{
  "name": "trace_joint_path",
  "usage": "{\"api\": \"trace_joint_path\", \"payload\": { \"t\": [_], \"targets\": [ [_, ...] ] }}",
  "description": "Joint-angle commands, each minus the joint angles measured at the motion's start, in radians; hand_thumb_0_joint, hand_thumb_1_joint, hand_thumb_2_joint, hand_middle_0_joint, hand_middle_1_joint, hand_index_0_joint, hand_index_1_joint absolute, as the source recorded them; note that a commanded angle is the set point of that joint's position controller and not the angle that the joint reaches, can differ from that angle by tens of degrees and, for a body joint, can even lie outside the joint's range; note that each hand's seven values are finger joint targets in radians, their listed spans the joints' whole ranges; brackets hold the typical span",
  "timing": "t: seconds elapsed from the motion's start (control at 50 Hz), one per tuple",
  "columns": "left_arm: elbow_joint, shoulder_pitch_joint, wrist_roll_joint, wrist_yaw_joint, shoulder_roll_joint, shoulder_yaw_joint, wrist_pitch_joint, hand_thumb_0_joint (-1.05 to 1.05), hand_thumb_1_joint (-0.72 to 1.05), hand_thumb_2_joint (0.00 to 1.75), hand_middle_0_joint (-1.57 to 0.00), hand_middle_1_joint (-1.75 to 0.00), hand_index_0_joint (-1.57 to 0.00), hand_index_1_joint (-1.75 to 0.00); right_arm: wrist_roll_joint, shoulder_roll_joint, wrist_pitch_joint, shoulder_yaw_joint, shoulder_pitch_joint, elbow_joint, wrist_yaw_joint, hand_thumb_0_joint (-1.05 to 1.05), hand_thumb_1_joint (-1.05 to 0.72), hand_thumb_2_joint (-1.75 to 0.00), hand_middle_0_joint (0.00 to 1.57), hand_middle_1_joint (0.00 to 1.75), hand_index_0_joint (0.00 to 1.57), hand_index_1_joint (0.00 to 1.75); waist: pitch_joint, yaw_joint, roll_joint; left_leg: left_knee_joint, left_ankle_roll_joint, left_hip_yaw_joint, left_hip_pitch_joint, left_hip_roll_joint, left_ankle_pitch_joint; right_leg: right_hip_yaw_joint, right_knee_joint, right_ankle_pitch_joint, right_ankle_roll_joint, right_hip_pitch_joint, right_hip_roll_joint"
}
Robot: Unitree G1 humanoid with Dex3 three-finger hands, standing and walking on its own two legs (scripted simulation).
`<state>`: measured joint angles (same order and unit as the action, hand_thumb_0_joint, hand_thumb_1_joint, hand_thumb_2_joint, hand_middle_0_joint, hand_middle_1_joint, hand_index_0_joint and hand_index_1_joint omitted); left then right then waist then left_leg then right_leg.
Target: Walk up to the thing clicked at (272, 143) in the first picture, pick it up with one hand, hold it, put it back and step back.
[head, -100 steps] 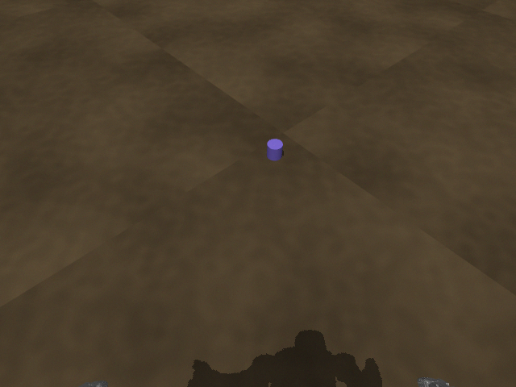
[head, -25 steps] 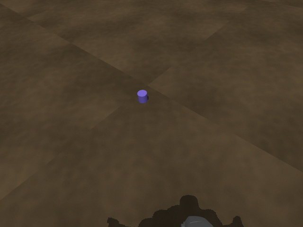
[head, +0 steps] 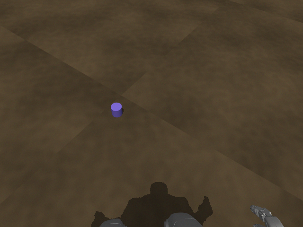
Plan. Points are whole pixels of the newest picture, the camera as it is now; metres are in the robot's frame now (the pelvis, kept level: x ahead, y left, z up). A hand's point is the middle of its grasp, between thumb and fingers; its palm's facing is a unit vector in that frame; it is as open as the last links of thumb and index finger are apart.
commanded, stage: walk up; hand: left
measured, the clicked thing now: (116, 110) +1.00 +0.22 -0.72
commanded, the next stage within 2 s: none
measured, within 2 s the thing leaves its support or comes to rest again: neither
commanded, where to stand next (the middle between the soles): +0.58 +0.00 m, yaw -3 degrees
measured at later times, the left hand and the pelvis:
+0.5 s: hand (84, 161) +0.31 +0.21 -0.11, palm faces -0.06 -0.91 -0.41, open 7.3 cm; pelvis +0.21 -0.05 +0.01, yaw -4 degrees
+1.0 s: hand (74, 127) +0.46 +0.29 -0.14, palm faces -0.09 -0.93 -0.34, open 7.3 cm; pelvis +0.39 +0.01 +0.01, yaw -2 degrees
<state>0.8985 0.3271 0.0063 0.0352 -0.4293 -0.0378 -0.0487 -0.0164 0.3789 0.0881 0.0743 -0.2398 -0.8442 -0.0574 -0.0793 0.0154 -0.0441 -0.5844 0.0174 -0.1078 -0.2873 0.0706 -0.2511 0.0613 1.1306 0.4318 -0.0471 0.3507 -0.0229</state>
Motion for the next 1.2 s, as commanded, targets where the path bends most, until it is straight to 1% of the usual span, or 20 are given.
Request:
{"api": "trace_joint_path", "payload": {
  "t": [0.0,0.12,0.24,0.26,0.28,0.3,0.32,0.42,0.58,0.62,0.7,0.74,0.76,0.78,0.8,0.82,0.86,0.92,1.1,1.18],
  "targets": [
    [-0.07,0.056,-0.022,0.003,-0.176,-0.062,-0.03,0.0,0.9,0.9,-0.2,-0.3,-0.2,-0.3,0.015,0.27,0.025,0.06,-0.066,0.058,0.027,0.0,-0.9,-0.9,0.2,0.3,0.2,0.3,-0.002,-0.01,0.167,0.305,0.169,0.222,0.11,0.209,0.229,0.045,-0.025,-0.095,0.014,0.19,0.075],
    [-0.139,-0.105,-0.005,0.039,-0.151,-0.06,-0.024,0.0,0.9,0.9,-0.2,-0.3,-0.2,-0.3,0.003,0.299,0.024,0.062,-0.082,0.086,0.023,0.0,-0.9,-0.9,0.2,0.3,0.2,0.3,-0.018,0.026,0.22,0.296,0.203,0.098,0.141,0.195,0.287,-0.072,-0.387,-0.206,0.04,0.165,0.11],
    [-0.082,0.006,0.004,0.03,-0.184,-0.09,-0.036,0.0,0.9,0.9,-0.2,-0.3,-0.2,-0.3,0.011,0.274,0.001,0.051,-0.068,0.113,0.023,0.0,-0.9,-0.9,0.2,0.3,0.2,0.3,0.1,-0.065,0.074,0.005,0.13,0.048,0.023,0.15,0.248,-0.146,-0.565,-0.304,-0.007,-0.246,0.028],
    [-0.055,0.107,0.004,0.017,-0.227,-0.111,-0.046,0.0,0.9,0.9,-0.2,-0.3,-0.2,-0.3,0.013,0.218,0.0,0.03,-0.12,0.114,0.023,0.0,-0.9,-0.9,0.2,0.3,0.2,0.3,0.179,-0.11,-0.084,-0.234,0.097,0.007,-0.023,0.09,0.209,-0.087,-0.614,-0.241,-0.022,-0.389,0.043],
    [-0.059,0.173,0.008,0.003,-0.308,-0.137,-0.054,0.0,0.9,0.9,-0.2,-0.3,-0.2,-0.3,0.015,0.148,-0.002,0.006,-0.186,0.124,0.02,0.0,-0.9,-0.9,0.2,0.3,0.2,0.3,0.236,-0.118,-0.299,-0.475,0.052,-0.005,-0.184,-0.018,-0.148,0.257,-0.707,-0.118,-0.073,-0.51,0.26],
    [-0.088,0.127,-0.001,-0.004,-0.352,-0.133,-0.056,0.0,0.9,0.9,-0.2,-0.3,-0.2,-0.3,0.018,0.193,-0.019,0.012,-0.201,0.109,0.025,0.0,-0.9,-0.9,0.2,0.3,0.2,0.3,0.177,-0.098,-0.234,-0.576,0.023,0.066,-0.316,-0.073,-0.278,0.585,-0.858,0.031,-0.151,-0.468,0.418],
    [-0.099,0.076,-0.014,-0.004,-0.362,-0.133,-0.051,0.0,0.9,0.9,-0.2,-0.3,-0.2,-0.3,0.01,0.276,-0.029,0.036,-0.163,0.093,0.035,0.0,-0.9,-0.9,0.2,0.3,0.2,0.3,0.132,-0.097,-0.192,-0.654,0.02,0.118,-0.323,-0.021,-0.281,0.65,-0.879,0.1,-0.215,-0.387,0.446],
    [-0.113,-0.029,-0.021,-0.018,-0.236,-0.093,-0.061,0.0,0.9,0.9,-0.2,-0.3,-0.2,-0.3,0.021,0.228,-0.043,0.027,-0.175,0.037,0.017,0.0,-0.9,-0.9,0.2,0.3,0.2,0.3,0.007,-0.011,-0.097,-0.522,0.019,0.158,-0.218,0.025,-0.053,0.178,-0.867,-0.302,-0.102,-0.135,0.24],
    [-0.144,0.011,0.002,-0.016,-0.252,-0.107,-0.077,0.0,0.9,0.9,-0.2,-0.3,-0.2,-0.3,-0.008,0.21,-0.042,0.041,-0.025,0.085,-0.016,0.0,-0.9,-0.9,0.2,0.3,0.2,0.3,-0.003,-0.051,-0.068,-0.185,-0.029,0.133,-0.253,0.06,0.029,0.098,-0.89,-0.117,-0.176,-0.157,0.27],
    [-0.138,0.042,0.003,-0.015,-0.251,-0.104,-0.075,0.0,0.9,0.9,-0.2,-0.3,-0.2,-0.3,-0.009,0.197,-0.031,0.04,0.02,0.096,-0.021,0.0,-0.9,-0.9,0.2,0.3,0.2,0.3,-0.004,-0.071,-0.076,-0.091,-0.023,0.12,-0.214,0.049,0.063,0.077,-0.846,-0.217,-0.162,-0.167,0.263],
    [-0.141,0.009,-0.002,-0.016,-0.269,-0.096,-0.065,0.0,0.9,0.9,-0.2,-0.3,-0.2,-0.3,-0.008,0.204,-0.017,0.05,0.001,0.081,-0.021,0.0,-0.9,-0.9,0.2,0.3,0.2,0.3,0.023,-0.031,-0.067,-0.007,0.006,0.066,-0.036,0.011,0.052,0.063,-0.774,-0.216,-0.148,-0.093,0.277],
    [-0.148,-0.012,0.003,-0.017,-0.243,-0.082,-0.057,0.0,0.9,0.9,-0.2,-0.3,-0.2,-0.3,-0.012,0.237,-0.011,0.066,-0.109,0.04,-0.012,0.0,-0.9,-0.9,0.2,0.3,0.2,0.3,0.052,0.044,0.01,0.038,0.022,0.041,0.162,-0.032,0.012,0.016,-0.614,-0.244,-0.113,0.011,0.233],
    [-0.147,0.034,0.002,-0.017,-0.194,-0.062,-0.056,0.0,0.9,0.9,-0.2,-0.3,-0.2,-0.3,-0.014,0.28,-0.001,0.08,-0.205,0.015,-0.001,0.0,-0.9,-0.9,0.2,0.3,0.2,0.3,0.125,0.08,0.159,0.112,0.053,0.109,0.309,-0.009,-0.073,-0.054,-0.362,-0.338,-0.08,0.05,0.158],
    [-0.156,0.088,-0.008,-0.014,-0.1,-0.035,-0.056,0.0,0.9,0.9,-0.2,-0.3,-0.2,-0.3,-0.027,0.362,0.005,0.099,-0.252,0.026,0.01,0.0,-0.9,-0.9,0.2,0.3,0.2,0.3,0.166,0.077,0.411,0.219,0.123,0.484,0.408,0.227,-0.178,-0.122,-0.08,-0.09,-0.009,0.227,0.044],
    [-0.132,0.109,-0.009,-0.026,-0.163,-0.051,-0.045,0.0,0.9,0.9,-0.2,-0.3,-0.2,-0.3,0.001,0.39,0.006,0.1,-0.216,0.055,0.014,0.0,-0.9,-0.9,0.2,0.3,0.2,0.3,0.139,0.06,0.327,0.333,0.213,0.754,0.405,0.357,-0.219,-0.082,0.006,0.107,-0.003,0.346,-0.018],
    [-0.113,0.067,0.002,-0.038,-0.229,-0.063,-0.038,0.0,0.9,0.9,-0.2,-0.3,-0.2,-0.3,0.019,0.379,0.0,0.103,-0.196,0.05,0.013,0.0,-0.9,-0.9,0.2,0.3,0.2,0.3,0.089,0.056,0.266,0.306,0.276,0.775,0.355,0.388,-0.184,-0.012,0.075,0.124,-0.011,0.363,0.043],
    [-0.1,0.039,-0.01,-0.029,-0.223,-0.058,-0.037,0.0,0.9,0.9,-0.2,-0.3,-0.2,-0.3,0.021,0.303,-0.001,0.066,-0.136,0.071,0.025,0.0,-0.9,-0.9,0.2,0.3,0.2,0.3,-0.001,0.02,0.154,0.302,0.178,0.472,0.175,0.255,0.066,0.061,0.027,-0.013,-0.007,0.274,0.076],
    [-0.071,0.099,-0.019,-0.011,-0.187,-0.06,-0.025,0.0,0.9,0.9,-0.2,-0.3,-0.2,-0.3,0.026,0.272,0.014,0.05,-0.106,0.074,0.029,0.0,-0.9,-0.9,0.2,0.3,0.2,0.3,0.017,-0.017,0.197,0.28,0.149,0.259,0.124,0.168,0.282,-0.005,-0.047,-0.115,0.014,0.181,0.093],
    [-0.122,-0.058,0.001,0.003,-0.146,-0.061,-0.026,0.0,0.9,0.9,-0.2,-0.3,-0.2,-0.3,0.006,0.278,-0.007,0.052,-0.131,0.109,0.027,0.0,-0.9,-0.9,0.2,0.3,0.2,0.3,-0.011,0.028,0.202,0.265,0.202,0.175,0.12,0.159,0.32,-0.11,-0.415,-0.214,0.036,0.118,0.103],
    [-0.092,0.0,0.004,-0.011,-0.124,-0.065,-0.036,0.0,0.9,0.9,-0.2,-0.3,-0.2,-0.3,0.016,0.265,-0.025,0.042,-0.077,0.125,0.033,0.0,-0.9,-0.9,0.2,0.3,0.2,0.3,0.032,-0.035,0.145,0.116,0.165,0.182,0.032,0.164,0.33,-0.113,-0.567,-0.306,0.016,-0.111,0.058]
  ]
}}
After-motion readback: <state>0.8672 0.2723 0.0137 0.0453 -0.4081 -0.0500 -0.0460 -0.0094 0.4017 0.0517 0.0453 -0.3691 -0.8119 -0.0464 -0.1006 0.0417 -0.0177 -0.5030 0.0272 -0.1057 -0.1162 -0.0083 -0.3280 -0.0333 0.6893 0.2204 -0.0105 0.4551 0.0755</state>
